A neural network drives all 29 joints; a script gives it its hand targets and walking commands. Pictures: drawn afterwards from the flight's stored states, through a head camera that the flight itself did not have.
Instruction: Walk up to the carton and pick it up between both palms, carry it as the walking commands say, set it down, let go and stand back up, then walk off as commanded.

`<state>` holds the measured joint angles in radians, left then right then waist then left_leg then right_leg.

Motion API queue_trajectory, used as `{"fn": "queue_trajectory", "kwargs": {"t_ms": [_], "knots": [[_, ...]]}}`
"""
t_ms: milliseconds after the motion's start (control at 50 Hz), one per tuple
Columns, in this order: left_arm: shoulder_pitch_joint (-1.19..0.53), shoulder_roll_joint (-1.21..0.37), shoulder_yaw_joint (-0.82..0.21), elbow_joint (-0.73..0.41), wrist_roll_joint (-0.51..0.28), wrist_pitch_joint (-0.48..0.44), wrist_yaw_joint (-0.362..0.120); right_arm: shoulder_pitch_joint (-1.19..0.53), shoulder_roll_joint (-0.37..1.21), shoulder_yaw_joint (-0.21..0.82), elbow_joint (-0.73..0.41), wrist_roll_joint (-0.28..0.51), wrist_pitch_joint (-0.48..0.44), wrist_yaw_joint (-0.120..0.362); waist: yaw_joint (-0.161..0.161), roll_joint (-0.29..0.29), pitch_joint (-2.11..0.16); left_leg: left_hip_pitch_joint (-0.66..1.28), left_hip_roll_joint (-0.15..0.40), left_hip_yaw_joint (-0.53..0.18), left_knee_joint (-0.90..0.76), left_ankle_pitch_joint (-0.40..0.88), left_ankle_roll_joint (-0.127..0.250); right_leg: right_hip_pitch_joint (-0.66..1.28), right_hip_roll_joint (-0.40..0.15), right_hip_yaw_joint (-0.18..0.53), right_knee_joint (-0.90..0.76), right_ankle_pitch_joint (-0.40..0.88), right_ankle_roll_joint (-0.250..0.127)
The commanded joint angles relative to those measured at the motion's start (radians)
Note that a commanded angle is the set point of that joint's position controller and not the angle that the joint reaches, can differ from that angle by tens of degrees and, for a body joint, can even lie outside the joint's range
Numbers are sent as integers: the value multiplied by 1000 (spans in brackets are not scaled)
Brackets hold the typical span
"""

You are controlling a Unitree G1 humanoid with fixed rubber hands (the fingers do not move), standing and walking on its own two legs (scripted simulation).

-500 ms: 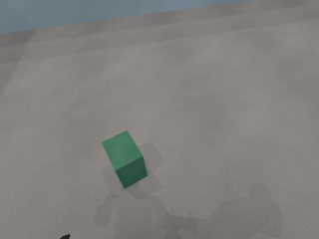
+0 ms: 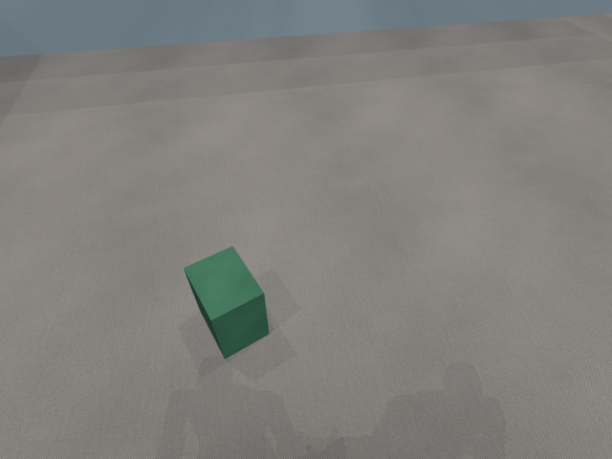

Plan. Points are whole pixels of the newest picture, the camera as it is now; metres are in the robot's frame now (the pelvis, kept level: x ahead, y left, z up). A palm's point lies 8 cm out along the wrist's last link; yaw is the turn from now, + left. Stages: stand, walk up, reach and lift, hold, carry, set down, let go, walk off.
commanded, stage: stand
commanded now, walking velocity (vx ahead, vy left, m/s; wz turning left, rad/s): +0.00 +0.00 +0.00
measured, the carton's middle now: (228, 302) +0.72 +0.28 -0.64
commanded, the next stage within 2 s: none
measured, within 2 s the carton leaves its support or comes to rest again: neither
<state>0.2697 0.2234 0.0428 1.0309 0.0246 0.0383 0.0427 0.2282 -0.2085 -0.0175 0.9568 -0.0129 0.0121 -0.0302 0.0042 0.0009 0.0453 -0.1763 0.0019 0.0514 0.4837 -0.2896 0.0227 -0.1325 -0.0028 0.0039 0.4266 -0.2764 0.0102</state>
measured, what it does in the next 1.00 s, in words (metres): stands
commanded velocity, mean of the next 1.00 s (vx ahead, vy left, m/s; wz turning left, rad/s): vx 0.00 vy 0.00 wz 0.00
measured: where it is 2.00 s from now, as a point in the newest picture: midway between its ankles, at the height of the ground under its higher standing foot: outside the picture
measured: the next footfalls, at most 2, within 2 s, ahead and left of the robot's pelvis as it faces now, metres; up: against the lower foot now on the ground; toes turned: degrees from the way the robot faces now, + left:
none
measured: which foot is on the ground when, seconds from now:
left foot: down 0.00-1.00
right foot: down 0.00-1.00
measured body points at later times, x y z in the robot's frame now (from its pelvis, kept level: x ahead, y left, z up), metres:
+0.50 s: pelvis -0.01 -0.02 +0.01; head -0.01 -0.02 +0.46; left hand -0.03 +0.21 -0.15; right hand -0.03 -0.25 -0.15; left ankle -0.02 +0.10 -0.74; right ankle -0.03 -0.13 -0.74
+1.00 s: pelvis -0.01 -0.01 +0.00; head +0.00 -0.01 +0.45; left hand -0.05 +0.20 -0.16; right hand -0.04 -0.23 -0.16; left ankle -0.02 +0.10 -0.74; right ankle -0.03 -0.13 -0.74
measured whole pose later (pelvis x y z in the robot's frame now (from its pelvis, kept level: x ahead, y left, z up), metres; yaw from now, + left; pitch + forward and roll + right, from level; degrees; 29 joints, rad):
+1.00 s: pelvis -0.01 -0.01 +0.00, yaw +1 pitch -1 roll +0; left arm 0.33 0.13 0.00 1.16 0.01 -0.01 0.05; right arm 0.33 -0.13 0.00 1.13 -0.01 0.00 -0.04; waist 0.00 0.00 0.03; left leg -0.16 0.01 0.04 0.42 -0.23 0.01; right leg -0.13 0.01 -0.01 0.40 -0.24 -0.01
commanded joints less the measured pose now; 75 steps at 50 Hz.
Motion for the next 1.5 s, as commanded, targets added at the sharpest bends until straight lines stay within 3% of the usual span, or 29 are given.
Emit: {"fn": "queue_trajectory", "kwargs": {"t_ms": [0, 60, 160, 280, 1020, 1480], "knots": [[30, 69, -5, -4, -6, -25, -5, 61, -79, -15, -3, 3, -7, 2, -19, -109, -13, 4, 79, -85, -135, 128, 7, 26, -159, 149, -99, 318, -62], [43, 82, -9, 20, -9, -32, 2, 49, -109, -27, 19, -4, -7, 8, -10, -85, 12, 32, 94, -99, -147, 192, 13, -2, -111, 99, -113, 243, -39], [46, 65, -12, 43, -9, -36, 1, 85, -74, -17, 67, -3, -9, 4, -8, -25, 32, -1, 91, -98, -165, 149, 6, -3, -102, 93, -127, 175, -51], [53, 50, -15, 67, -8, -41, 0, 114, -59, -11, 103, -2, -10, 0, -8, -2, 38, 0, 90, -97, -164, 138, 2, -21, -93, 92, -135, 146, -57], [142, -19, -34, 121, -11, -46, 5, 183, 0, 10, 170, 1, -21, -15, -5, 2, 45, -5, 93, -103, -140, 174, 16, -50, -81, 67, -96, 168, -50], [-8, 191, 8, -7, -10, -68, -14, 24, -217, -25, 45, -4, -49, 0, -3, 2, 19, 24, 119, -131, -148, 187, 17, -22, -110, 78, -92, 162, -39]]}}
